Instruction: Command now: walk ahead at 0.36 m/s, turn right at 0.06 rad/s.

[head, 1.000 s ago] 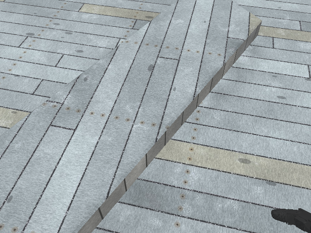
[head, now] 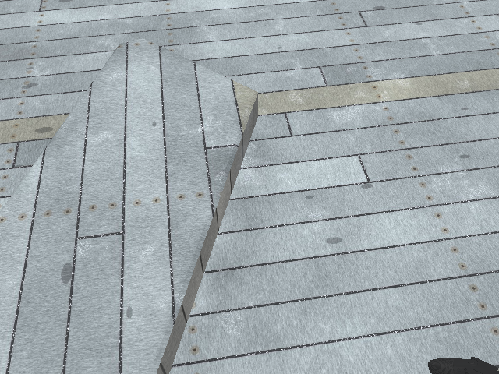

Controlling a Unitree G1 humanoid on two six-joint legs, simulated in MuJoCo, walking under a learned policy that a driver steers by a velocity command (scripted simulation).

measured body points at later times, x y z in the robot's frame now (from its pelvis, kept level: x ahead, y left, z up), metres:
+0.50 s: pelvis +0.16 -0.01 +0.01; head +0.16 -0.02 +0.46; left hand +0.27 +0.27 -0.09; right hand +0.27 -0.28 -0.12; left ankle +0.15 +0.11 -0.72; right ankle +0.16 -0.12 -0.73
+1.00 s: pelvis +0.37 +0.06 -0.01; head +0.40 +0.07 +0.44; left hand +0.34 +0.33 -0.14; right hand +0.59 -0.17 -0.11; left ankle +0.42 +0.15 -0.73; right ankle +0.23 -0.12 -0.63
